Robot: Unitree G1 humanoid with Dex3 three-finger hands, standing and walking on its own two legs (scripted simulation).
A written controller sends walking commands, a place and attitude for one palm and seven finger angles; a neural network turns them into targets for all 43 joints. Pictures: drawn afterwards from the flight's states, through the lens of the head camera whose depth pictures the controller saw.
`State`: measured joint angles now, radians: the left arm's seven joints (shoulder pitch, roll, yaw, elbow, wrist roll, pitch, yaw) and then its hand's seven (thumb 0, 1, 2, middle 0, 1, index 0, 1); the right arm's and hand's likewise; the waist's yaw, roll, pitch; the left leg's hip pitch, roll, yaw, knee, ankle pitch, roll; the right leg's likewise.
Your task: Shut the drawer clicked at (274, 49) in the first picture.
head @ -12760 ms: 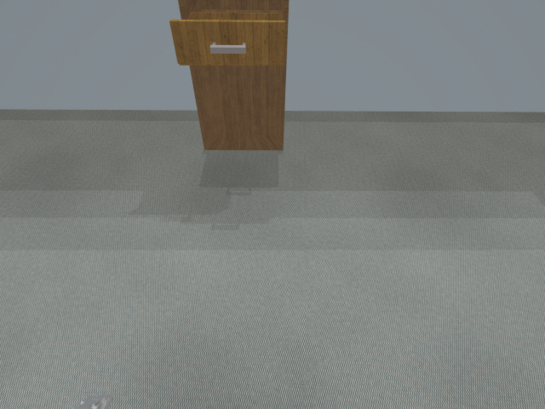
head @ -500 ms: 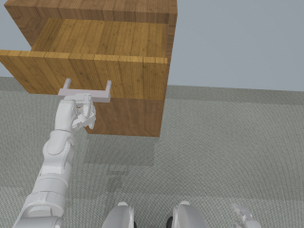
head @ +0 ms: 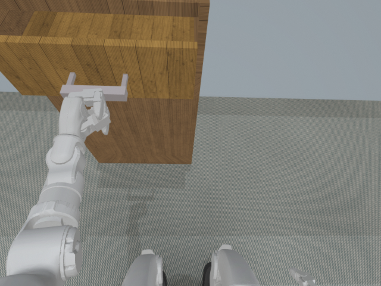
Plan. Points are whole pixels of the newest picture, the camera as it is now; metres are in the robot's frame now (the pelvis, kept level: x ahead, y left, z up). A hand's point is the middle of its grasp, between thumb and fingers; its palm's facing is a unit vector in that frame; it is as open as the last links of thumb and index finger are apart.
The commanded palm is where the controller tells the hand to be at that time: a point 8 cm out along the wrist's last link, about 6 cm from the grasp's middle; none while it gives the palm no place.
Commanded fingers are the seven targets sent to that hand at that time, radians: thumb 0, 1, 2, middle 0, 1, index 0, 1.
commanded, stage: push the drawer shut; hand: left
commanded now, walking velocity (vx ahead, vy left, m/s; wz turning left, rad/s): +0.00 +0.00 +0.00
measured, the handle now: (97, 85) +0.53 +0.19 +0.05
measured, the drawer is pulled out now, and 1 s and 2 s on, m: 0.09 0.00 0.00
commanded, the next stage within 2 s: pull the fist back off the drawer in 1.20 s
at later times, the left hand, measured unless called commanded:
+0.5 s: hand (108, 94) +0.51 +0.17 +0.05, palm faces -0.04 -1.00 -0.05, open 2.9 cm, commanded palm +0.50 +0.21 +0.05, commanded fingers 0.00 0.90 0.90 -1.40 -1.60 -1.40 -1.60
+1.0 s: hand (106, 80) +0.55 +0.18 +0.04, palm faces -0.03 -1.00 -0.05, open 2.8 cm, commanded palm +0.56 +0.20 +0.05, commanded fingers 0.00 0.90 0.90 -1.40 -1.60 -1.40 -1.60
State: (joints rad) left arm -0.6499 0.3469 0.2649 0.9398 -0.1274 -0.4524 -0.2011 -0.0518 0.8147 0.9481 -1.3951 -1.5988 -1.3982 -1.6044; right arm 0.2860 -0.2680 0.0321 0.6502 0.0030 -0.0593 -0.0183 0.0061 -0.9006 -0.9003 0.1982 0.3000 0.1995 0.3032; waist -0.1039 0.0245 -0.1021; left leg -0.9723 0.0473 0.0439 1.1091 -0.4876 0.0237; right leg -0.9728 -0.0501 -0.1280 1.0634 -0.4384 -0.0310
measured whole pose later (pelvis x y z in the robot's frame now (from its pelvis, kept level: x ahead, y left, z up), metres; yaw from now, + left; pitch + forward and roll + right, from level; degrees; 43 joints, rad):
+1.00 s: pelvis -0.01 +0.02 -0.02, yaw -2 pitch +28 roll -5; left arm -1.10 0.58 0.38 1.27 0.00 -0.39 -0.19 -0.08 0.62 0.92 -1.39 -1.60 -1.40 -1.60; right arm 0.38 -0.27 0.07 0.65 -0.05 0.01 0.01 0.00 -0.90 -0.90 0.20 0.30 0.20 0.30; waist -0.23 0.04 -0.10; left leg -1.20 0.06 0.02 1.22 -0.50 0.05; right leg -1.17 -0.04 -0.15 1.11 -0.42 -0.01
